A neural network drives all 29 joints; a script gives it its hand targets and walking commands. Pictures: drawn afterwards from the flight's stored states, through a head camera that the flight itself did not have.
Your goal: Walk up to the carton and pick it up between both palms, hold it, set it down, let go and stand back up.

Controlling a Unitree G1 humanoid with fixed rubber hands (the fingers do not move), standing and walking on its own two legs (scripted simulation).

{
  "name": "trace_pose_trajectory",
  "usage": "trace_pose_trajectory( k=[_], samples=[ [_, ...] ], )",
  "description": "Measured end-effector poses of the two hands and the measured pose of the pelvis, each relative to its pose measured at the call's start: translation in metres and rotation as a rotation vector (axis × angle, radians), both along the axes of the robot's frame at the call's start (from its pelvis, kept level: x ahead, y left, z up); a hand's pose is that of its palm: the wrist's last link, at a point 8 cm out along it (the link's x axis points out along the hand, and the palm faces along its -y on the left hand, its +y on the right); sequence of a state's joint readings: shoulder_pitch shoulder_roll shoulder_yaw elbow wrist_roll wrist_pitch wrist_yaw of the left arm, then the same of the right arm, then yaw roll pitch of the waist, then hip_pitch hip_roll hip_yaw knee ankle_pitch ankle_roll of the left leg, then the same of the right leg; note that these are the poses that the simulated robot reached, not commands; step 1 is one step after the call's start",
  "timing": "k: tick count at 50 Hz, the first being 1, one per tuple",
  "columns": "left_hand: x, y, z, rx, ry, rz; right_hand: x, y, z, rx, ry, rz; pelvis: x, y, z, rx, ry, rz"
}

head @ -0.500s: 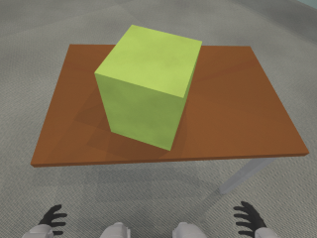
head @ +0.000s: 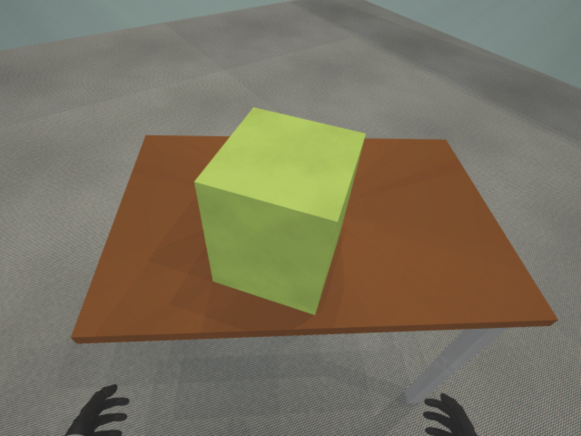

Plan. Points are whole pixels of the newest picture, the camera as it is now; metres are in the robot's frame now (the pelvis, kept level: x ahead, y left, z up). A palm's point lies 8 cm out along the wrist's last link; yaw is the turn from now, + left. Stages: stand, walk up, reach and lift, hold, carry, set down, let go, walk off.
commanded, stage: reach and lift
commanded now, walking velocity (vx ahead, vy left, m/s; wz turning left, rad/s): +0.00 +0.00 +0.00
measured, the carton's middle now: (284, 212) +0.47 +0.01 +0.02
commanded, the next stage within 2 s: none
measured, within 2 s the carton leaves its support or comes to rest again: neither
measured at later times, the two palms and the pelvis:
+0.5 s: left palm out of the picture +0.15 +0.27 -0.04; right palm out of the picture +0.13 -0.20 -0.04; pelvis +0.00 +0.02 +0.01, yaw -2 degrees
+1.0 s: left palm out of the picture +0.14 +0.29 +0.00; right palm (410, 411) +0.17 -0.15 -0.01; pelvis +0.02 +0.03 +0.01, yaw +1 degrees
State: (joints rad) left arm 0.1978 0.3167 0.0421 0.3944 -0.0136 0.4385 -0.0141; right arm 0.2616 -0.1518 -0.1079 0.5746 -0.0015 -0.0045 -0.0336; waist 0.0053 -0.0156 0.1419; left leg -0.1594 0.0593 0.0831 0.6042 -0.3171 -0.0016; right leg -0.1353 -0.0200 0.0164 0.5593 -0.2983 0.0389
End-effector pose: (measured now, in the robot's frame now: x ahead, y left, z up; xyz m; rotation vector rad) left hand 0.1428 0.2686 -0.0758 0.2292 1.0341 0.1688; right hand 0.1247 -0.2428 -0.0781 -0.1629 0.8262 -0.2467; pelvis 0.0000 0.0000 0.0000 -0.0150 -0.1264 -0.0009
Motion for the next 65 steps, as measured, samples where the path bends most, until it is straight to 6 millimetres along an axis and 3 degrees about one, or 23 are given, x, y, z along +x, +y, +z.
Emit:
trace_pose_trajectory(
  k=[10, 21, 32, 43, 54, 65],
  samples=[
    [0.009, -0.009, 0.016, -0.074, -0.103, -0.053, 0.001, 0.032, 0.016, 0.043, -0.067, -0.015, -0.009, 0.011, 0.007, 0.003, 0.002, -0.018],
    [0.005, -0.003, 0.030, -0.115, -0.210, -0.063, 0.001, 0.041, 0.034, 0.026, -0.125, -0.063, -0.007, 0.021, 0.009, 0.004, 0.009, -0.029],
    [0.003, 0.014, 0.053, -0.124, -0.336, -0.075, 0.023, 0.058, 0.054, 0.050, -0.221, -0.095, 0.004, 0.024, 0.010, -0.006, 0.007, -0.020],
    [-0.001, 0.018, 0.072, -0.159, -0.435, -0.098, 0.042, 0.085, 0.065, 0.093, -0.294, -0.113, 0.013, 0.027, 0.010, -0.015, -0.003, -0.004],
    [-0.008, 0.019, 0.083, -0.192, -0.527, -0.115, 0.042, 0.092, 0.075, 0.085, -0.349, -0.151, 0.018, 0.029, 0.008, -0.022, -0.007, 0.015],
    [0.007, 0.015, 0.095, -0.231, -0.630, -0.165, 0.056, 0.096, 0.094, 0.102, -0.457, -0.176, 0.017, 0.029, 0.005, -0.033, -0.018, 0.031]
  ],
)
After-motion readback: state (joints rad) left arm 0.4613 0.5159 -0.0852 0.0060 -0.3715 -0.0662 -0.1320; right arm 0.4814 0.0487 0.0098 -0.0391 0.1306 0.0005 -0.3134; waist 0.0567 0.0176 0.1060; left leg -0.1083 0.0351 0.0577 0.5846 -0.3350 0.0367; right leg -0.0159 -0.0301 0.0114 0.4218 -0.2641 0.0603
